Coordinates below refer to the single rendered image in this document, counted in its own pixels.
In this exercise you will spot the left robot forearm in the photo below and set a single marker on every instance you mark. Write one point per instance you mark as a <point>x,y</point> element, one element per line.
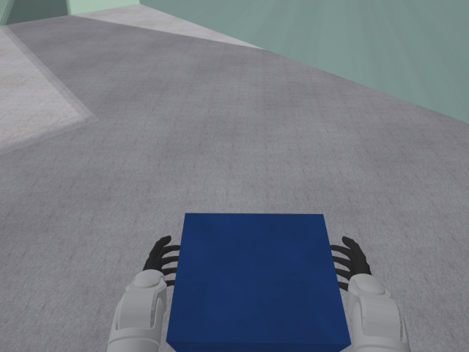
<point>138,319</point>

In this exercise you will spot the robot right hand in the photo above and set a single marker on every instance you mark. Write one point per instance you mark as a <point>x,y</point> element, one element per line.
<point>357,263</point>

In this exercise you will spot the robot left hand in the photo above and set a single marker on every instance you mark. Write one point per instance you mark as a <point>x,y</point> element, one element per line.
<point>156,262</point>

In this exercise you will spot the right robot forearm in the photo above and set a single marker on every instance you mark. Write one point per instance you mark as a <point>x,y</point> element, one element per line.
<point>377,322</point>

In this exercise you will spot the carton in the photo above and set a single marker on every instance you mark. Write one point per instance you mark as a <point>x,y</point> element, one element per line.
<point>256,282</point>

